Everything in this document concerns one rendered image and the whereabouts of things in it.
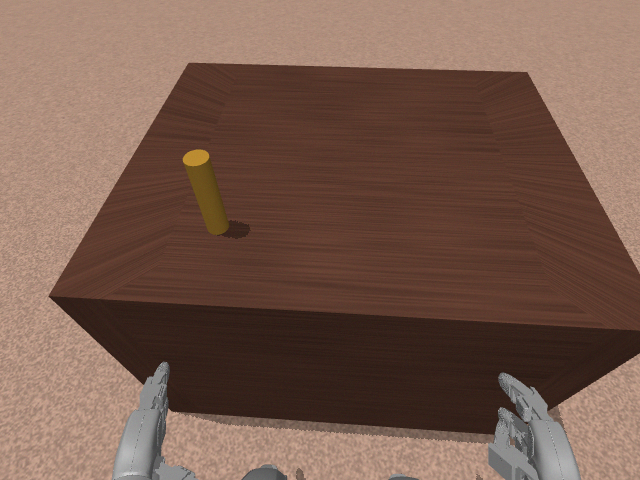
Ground can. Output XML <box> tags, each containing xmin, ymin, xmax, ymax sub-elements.
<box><xmin>183</xmin><ymin>149</ymin><xmax>229</xmax><ymax>235</ymax></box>

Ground left robot hand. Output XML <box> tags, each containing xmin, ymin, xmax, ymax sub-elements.
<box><xmin>112</xmin><ymin>362</ymin><xmax>198</xmax><ymax>480</ymax></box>

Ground right robot hand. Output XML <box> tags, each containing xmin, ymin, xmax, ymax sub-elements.
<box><xmin>488</xmin><ymin>372</ymin><xmax>581</xmax><ymax>480</ymax></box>

